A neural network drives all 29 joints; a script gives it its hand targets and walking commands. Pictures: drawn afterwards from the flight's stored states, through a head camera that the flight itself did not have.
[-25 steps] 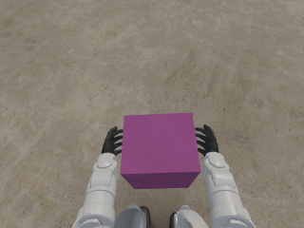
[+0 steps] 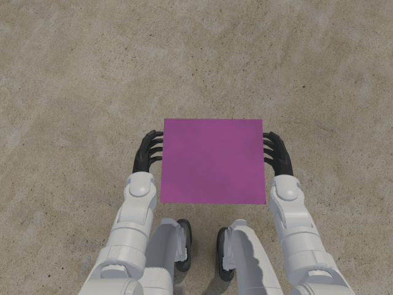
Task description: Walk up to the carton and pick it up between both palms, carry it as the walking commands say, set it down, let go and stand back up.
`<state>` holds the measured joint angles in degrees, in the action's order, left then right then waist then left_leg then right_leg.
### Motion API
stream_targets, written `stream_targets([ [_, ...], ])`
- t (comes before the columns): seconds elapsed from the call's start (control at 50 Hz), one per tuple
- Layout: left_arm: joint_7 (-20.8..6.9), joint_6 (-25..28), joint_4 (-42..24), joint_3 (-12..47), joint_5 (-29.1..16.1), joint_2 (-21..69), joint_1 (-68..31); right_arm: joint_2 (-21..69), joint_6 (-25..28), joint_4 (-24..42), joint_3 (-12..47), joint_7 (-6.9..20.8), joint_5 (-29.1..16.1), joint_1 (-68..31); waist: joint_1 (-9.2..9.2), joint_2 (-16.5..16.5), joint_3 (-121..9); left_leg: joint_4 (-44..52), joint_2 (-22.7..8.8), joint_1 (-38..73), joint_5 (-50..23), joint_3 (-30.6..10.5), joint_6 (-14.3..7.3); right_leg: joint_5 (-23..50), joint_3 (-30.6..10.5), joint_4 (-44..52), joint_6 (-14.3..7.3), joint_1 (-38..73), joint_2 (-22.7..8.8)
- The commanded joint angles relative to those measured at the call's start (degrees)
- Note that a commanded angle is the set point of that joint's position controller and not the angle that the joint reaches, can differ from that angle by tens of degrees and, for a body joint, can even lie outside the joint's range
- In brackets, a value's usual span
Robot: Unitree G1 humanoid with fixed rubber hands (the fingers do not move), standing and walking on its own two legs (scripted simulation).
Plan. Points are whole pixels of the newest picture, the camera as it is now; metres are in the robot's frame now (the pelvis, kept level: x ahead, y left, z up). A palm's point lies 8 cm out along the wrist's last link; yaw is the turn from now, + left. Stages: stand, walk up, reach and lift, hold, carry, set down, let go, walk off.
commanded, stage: set down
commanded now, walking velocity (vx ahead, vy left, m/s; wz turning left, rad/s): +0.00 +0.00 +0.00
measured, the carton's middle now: (210, 168) +0.37 -0.01 -0.19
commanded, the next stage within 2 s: none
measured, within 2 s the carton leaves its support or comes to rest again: neither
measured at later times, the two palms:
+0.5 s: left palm (153, 166) +0.38 +0.13 -0.20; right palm (268, 172) +0.37 -0.16 -0.20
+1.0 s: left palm (160, 160) +0.42 +0.12 -0.28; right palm (261, 165) +0.40 -0.16 -0.28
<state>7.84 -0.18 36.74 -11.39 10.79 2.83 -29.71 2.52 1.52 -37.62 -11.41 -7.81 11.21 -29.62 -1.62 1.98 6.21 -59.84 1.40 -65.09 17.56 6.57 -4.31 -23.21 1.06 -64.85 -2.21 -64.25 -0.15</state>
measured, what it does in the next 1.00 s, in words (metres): lowers itself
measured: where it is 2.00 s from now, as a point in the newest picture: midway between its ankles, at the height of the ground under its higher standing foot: (204, 259)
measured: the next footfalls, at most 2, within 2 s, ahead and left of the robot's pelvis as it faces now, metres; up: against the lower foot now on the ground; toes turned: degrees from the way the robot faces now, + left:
none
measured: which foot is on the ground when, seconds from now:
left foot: down 0.00-1.00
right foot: down 0.00-1.00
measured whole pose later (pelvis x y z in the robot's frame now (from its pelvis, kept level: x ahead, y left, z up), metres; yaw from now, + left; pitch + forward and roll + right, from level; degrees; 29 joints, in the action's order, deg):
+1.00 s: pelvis -0.04 +0.00 -0.13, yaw +1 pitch +36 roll +2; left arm 11.4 -2.3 44.2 -6.7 1.4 -5.4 -53.1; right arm -6.7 0.0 -43.7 -6.9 -12.1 -1.9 -50.1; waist -2.7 2.2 8.3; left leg -87.9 1.4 -102.6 21.8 6.6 -4.8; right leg -28.2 1.4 -92.9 -2.4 -101.1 -0.5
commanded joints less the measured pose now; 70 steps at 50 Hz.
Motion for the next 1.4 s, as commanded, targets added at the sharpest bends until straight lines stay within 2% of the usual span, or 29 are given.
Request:
stream_targets([
  [0.0, 1.9, 4.8, -0.1, 15.7, -10.1, 7.9, -19.2, 7.7, 4.6, 4.5, 11.8, -2.7, -10.1, -17.9, -3.11, -0.8, -42.1, 0.5, 3.8, 26.9, -2.4, -16.4, 1.0, 7.0, -5.0, 6.3, 1.0, 7.7, 5.9],
  [0.02, 2.8, 5.2, -1.0, 13.5, -10.3, 4.9, -18.1, 7.5, 5.0, 6.8, 11.8, -3.4, -11.3, -19.3, 0.01, 0.3, -42.5, 1.4, 3.9, 28.5, -5.3, -16.6, 0.5, 9.0, -4.4, 5.7, 1.5, 6.4, 6.3],
  [0.1, 3.1, 5.6, 2.2, 13.5, -11.1, 5.6, -16.1, 7.5, 5.5, 4.5, 14.1, -3.4, -13.8, -19.7, 2.32, 0.1, -41.1, 1.0, 3.3, 28.1, -9.2, -18.0, 0.2, 10.4, -6.2, 5.5, 0.7, 3.3, 5.0],
  [0.12, 3.0, 5.7, 2.6, 13.3, -10.8, 4.6, -16.2, 6.0, 5.4, 1.4, 11.1, -3.7, -12.2, -16.7, -0.54, 0.3, -38.8, 0.8, 3.9, 26.1, -8.9, -16.5, 0.4, 9.9, -4.9, 6.3, 1.1, 3.3, 5.4],
  [0.24, 2.9, 7.4, 1.4, 11.5, -10.6, 1.9, -19.5, 8.0, 7.5, 8.4, 14.6, -4.9, -15.4, -22.7, 2.92, 3.4, -49.0, -5.5, 4.4, 18.3, -16.9, -14.8, -0.8, 18.5, -6.5, 2.0, 2.5, 4.6, 6.3],
  [0.32, 2.3, 7.2, 1.4, 16.0, -13.6, 6.2, -20.6, 7.3, 7.3, 8.2, 15.1, -4.7, -15.4, -21.2, 0.03, 1.1, -53.5, -7.2, 4.6, 20.9, -18.9, -16.4, -0.2, 19.1, -6.5, 0.6, 1.6, 1.4, 5.9],
  [0.5, 3.5, 4.8, -0.6, 12.9, -13.0, 3.5, -27.4, 5.3, 5.3, 10.6, 14.8, -5.3, -17.4, -29.4, 2.37, 0.3, -62.2, -12.8, 5.5, 13.5, -12.6, -14.0, 0.3, 13.0, -6.0, -5.7, 2.0, -0.3, 6.0],
  [0.52, 3.1, 4.4, -0.8, 16.9, -14.7, 3.9, -27.0, 4.4, 4.9, 9.7, 11.7, -5.5, -16.4, -27.5, -2.41, 3.7, -61.9, -12.5, 5.6, 13.9, -10.5, -15.1, 0.0, 12.8, -4.6, -7.1, 2.4, -0.7, 6.4],
  [0.62, 3.4, 3.0, 4.8, 17.5, -15.8, 7.7, -33.8, 8.0, 3.5, 7.1, 15.8, -4.7, -19.5, -35.4, 0.9, 0.2, -55.2, -15.0, 4.9, 8.2, -3.9, -15.6, 0.7, 5.0, -3.4, -11.2, 1.4, -9.8, 6.4],
  [0.64, 3.0, 2.7, 6.1, 18.1, -15.7, 8.1, -33.0, 8.3, 3.0, 5.9, 14.3, -4.7, -19.6, -35.2, -0.9, 0.0, -55.0, -15.5, 5.0, 7.9, -1.2, -15.1, 0.6, 2.1, -3.7, -10.8, 1.5, -9.7, 5.7],
  [0.66, 3.3, 2.5, 4.2, 15.8, -15.3, 6.3, -36.4, 7.2, 2.5, 7.8, 15.3, -4.9, -20.7, -39.1, 2.15, -0.5, -57.7, -16.6, 5.1, 5.0, 0.7, -12.7, 0.9, 0.9, -5.3, -9.7, 1.2, -4.4, 5.6],
  [0.7, 4.0, 1.9, 3.5, 16.9, -16.1, 6.7, -40.9, 6.0, 1.8, 4.0, 12.9, -4.6, -20.1, -40.5, -0.91, -2.6, -55.7, -17.0, 5.1, 3.0, 2.6, -13.7, 1.0, 1.6, -4.1, -12.5, 0.5, -9.4, 5.8],
  [0.8, 4.3, 1.3, 3.2, 19.1, -17.5, 10.3, -44.7, 9.4, 1.2, 4.1, 15.4, -3.2, -22.4, -45.1, 0.22, -1.9, -61.1, -19.9, 5.1, 6.1, 2.4, -16.4, 1.5, 3.2, -2.5, -17.7, 1.0, -15.3, 6.3],
  [0.82, 4.4, 1.4, 4.6, 19.7, -17.8, 9.9, -40.9, 7.2, 1.8, 2.5, 13.2, -3.9, -20.1, -39.8, -2.95, -1.2, -63.9, -21.0, 4.9, 7.3, 1.8, -15.2, 1.6, 3.3, -1.6, -18.0, 0.7, -13.0, 6.8],
  [0.84, 4.9, 0.6, 7.6, 15.1, -14.1, 4.4, -41.4, 3.6, 0.6, -2.5, 8.5, -4.3, -19.0, -41.2, -1.3, -3.8, -54.6, -21.3, 5.2, 1.9, 1.2, -14.8, 1.6, 2.7, -2.1, -17.9, 1.0, -20.0, 6.7],
  [0.86, 4.8, 1.0, 4.0, 17.7, -16.6, 6.8, -43.9, 5.5, 1.8, 6.7, 13.1, -3.8, -22.2, -46.3, 0.45, -1.5, -64.8, -21.2, 4.8, 7.5, 1.0, -17.0, 1.1, 3.1, -2.5, -19.4, 1.2, -16.2, 6.6],
  [0.88, 4.4, 0.7, 8.0, 19.5, -17.2, 8.6, -41.1, 6.2, 1.3, 1.6, 13.3, -3.5, -21.8, -43.3, -1.5, -1.7, -60.2, -21.5, 4.7, 4.2, 4.9, -15.3, 1.4, -0.4, -2.0, -19.0, 1.1, -16.4, 6.0],
  [0.9, 5.1, 0.6, 1.2, 19.7, -18.9, 9.4, -46.1, 6.3, 1.4, 9.0, 15.9, -3.8, -23.6, -48.2, 1.09, -2.2, -66.8, -22.9, 5.1, 8.4, -0.2, -16.2, 1.3, 3.9, -1.2, -20.3, 1.2, -16.5, 7.2],
  [0.92, 4.3, 0.3, 6.8, 19.0, -17.1, 8.2, -42.5, 4.7, 1.0, 0.9, 11.8, -4.1, -20.5, -42.5, -2.29, -2.6, -59.7, -24.7, 5.0, 0.6, 0.2, -13.9, 2.1, 3.6, -1.3, -19.4, 0.8, -18.0, 6.0],
  [1.0, 5.1, 0.7, 3.7, 15.1, -15.9, 2.0, -45.6, 5.1, 0.3, 5.1, 13.1, -4.3, -22.5, -46.5, 2.44, -1.8, -65.7, -27.4, 5.7, 0.0, -1.8, -12.1, 1.3, 3.9, -2.2, -22.0, 1.7, -16.2, 6.9],
  [1.02, 4.2, 0.4, 6.4, 16.8, -17.6, 4.0, -46.3, 2.7, 0.5, 1.7, 11.5, -4.6, -21.0, -46.9, -1.74, -0.3, -61.2, -28.6, 5.7, -4.3, -0.4, -12.4, 1.7, 3.2, -1.9, -22.2, 1.2, -18.5, 6.4],
  [1.04, 4.2, -0.3, 9.6, 18.1, -18.9, 5.6, -44.0, 2.2, 0.3, 1.1, 11.9, -4.5, -20.6, -46.1, -2.19, 0.0, -62.3, -27.5, 5.3, -2.1, 2.9, -13.8, 1.4, 1.0, -1.6, -22.9, 1.2, -17.8, 6.3],
  [1.08, 4.5, 1.2, 3.4, 20.4, -19.4, 7.2, -47.0, 8.2, 1.0, 9.1, 16.9, -3.8, -24.1, -48.9, 1.46, -2.1, -68.4, -29.7, 5.8, 2.3, -6.5, -13.6, 0.8, 8.0, -1.3, -24.5, 0.9, -18.5, 7.1],
  [1.12, 4.2, 0.0, 8.4, 18.1, -18.8, 4.2, -48.0, 4.6, -0.3, -0.1, 12.6, -4.3, -22.4, -46.9, -0.43, -3.2, -62.2, -30.2, 5.0, -3.7, -1.1, -12.7, 1.7, 4.6, -1.3, -24.8, 1.5, -19.6, 6.5],
  [1.18, 4.1, 0.6, 3.4, 16.7, -19.6, 3.1, -52.5, 1.9, 0.3, 2.1, 10.5, -4.2, -21.0, -50.0, -1.81, -1.9, -63.4, -31.7, 6.0, -5.2, -2.8, -13.1, 2.0, 5.9, -1.4, -26.3, 1.0, -22.6, 7.0],
  [1.26, 3.0, 0.0, 9.6, 18.5, -18.7, 7.2, -50.3, 5.7, -0.3, -0.5, 14.9, -3.0, -22.5, -51.4, 1.24, -2.6, -61.7, -34.1, 5.8, -6.7, -2.9, -13.0, 1.9, 5.3, -2.1, -29.0, 1.2, -24.8, 6.3],
  [1.3, 2.7, 1.1, 5.3, 20.6, -21.3, 6.6, -56.0, 9.4, -0.2, -1.8, 15.9, -2.4, -23.8, -52.6, -0.34, -1.7, -63.0, -34.9, 5.4, -9.2, -0.9, -13.0, 1.9, 5.0, -2.2, -29.5, 1.5, -24.9, 6.0],
  [1.34, 2.7, 0.1, 11.6, 18.5, -19.4, 7.5, -50.8, 6.7, -0.4, -1.9, 15.1, -2.7, -23.8, -53.6, 2.68, -3.3, -63.3, -36.3, 6.4, -8.5, -1.8, -11.4, 2.3, 4.5, -2.1, -30.5, 1.6, -24.3, 6.6],
  [1.38, 2.8, 0.2, 8.0, 21.0, -20.6, 9.1, -53.2, 6.3, 0.6, 5.7, 17.1, -2.4, -24.7, -58.0, 0.47, -1.1, -69.6, -37.8, 6.0, -7.0, -5.5, -12.5, 2.0, 8.8, -1.0, -32.3, 1.7, -22.4, 7.0],
])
